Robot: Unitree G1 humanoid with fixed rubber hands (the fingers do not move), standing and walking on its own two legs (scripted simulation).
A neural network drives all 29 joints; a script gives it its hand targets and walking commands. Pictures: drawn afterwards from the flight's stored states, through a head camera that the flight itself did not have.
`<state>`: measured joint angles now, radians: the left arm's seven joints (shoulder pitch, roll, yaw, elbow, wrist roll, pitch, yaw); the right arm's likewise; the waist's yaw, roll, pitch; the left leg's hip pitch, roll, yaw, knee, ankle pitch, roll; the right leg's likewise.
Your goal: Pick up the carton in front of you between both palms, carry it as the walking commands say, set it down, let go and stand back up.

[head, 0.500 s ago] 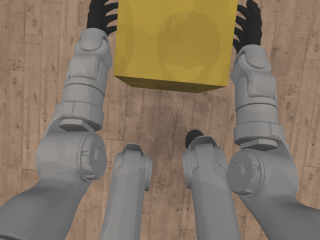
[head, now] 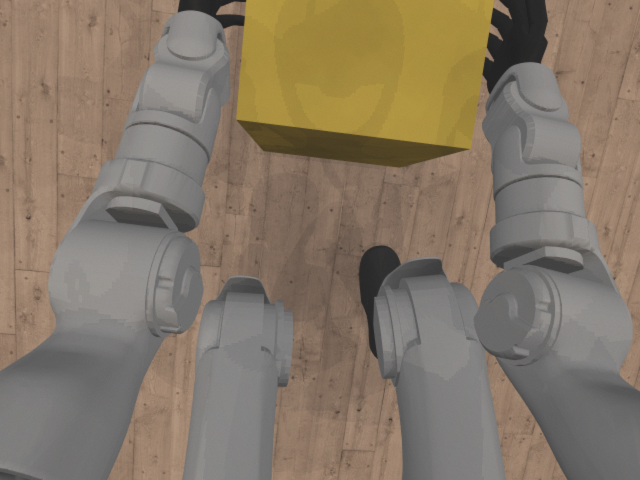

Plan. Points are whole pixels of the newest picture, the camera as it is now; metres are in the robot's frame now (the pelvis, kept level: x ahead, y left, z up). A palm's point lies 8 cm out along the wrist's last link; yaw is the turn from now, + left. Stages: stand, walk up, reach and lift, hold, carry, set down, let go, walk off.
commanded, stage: set down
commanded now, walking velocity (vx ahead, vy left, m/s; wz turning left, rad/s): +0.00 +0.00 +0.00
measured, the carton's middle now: (351, 63) +0.53 -0.08 -0.25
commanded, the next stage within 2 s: none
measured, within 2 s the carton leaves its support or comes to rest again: rests again in 0.86 s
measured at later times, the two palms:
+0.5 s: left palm (207, 31) +0.55 +0.07 -0.19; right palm (509, 67) +0.50 -0.24 -0.18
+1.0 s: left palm (173, 48) +0.54 +0.11 -0.22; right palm (512, 92) +0.48 -0.26 -0.21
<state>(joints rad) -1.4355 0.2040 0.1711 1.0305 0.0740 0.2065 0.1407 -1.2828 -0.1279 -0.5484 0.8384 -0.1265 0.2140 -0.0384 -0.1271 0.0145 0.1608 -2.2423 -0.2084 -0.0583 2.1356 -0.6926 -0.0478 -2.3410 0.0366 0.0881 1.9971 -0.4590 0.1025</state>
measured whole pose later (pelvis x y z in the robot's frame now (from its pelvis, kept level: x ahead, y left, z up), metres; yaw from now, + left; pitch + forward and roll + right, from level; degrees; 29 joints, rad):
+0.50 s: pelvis +0.00 +0.00 -0.01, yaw +0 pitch +42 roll -2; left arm -1.48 0.19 0.23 1.07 0.15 0.18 0.05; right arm -1.35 -0.22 -0.56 0.98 -0.14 0.18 0.00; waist -0.11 0.00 0.26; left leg -2.23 -0.17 -0.05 2.19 -0.69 -0.03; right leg -2.32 0.02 0.06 2.05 -0.47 0.09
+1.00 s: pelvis -0.01 -0.01 -0.02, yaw +0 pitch +40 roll -2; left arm -1.50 0.38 0.01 1.13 -0.06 0.10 0.07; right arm -1.40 -0.30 -0.44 1.19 0.04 0.01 -0.07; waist -0.12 -0.02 0.36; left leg -2.22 -0.11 -0.05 2.21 -0.67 -0.03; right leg -2.31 0.00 0.03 2.07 -0.45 0.06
